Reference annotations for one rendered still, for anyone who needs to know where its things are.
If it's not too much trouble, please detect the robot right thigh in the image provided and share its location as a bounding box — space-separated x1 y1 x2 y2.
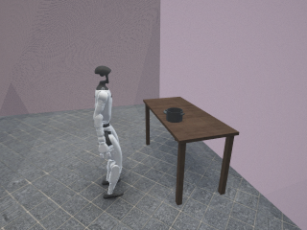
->
104 132 123 170

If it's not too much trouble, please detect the robot right upper arm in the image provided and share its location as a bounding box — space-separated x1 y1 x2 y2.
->
93 90 108 120

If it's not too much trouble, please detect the table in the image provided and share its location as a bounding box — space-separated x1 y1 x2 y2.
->
143 97 240 205

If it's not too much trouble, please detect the robot right forearm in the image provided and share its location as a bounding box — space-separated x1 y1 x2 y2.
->
94 115 106 144

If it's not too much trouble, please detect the right robot hand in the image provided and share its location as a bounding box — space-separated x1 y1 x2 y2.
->
98 143 110 160

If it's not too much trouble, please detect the robot head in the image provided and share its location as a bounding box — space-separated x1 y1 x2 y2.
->
94 65 111 90

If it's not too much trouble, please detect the pot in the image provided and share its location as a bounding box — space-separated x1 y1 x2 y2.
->
165 107 185 123

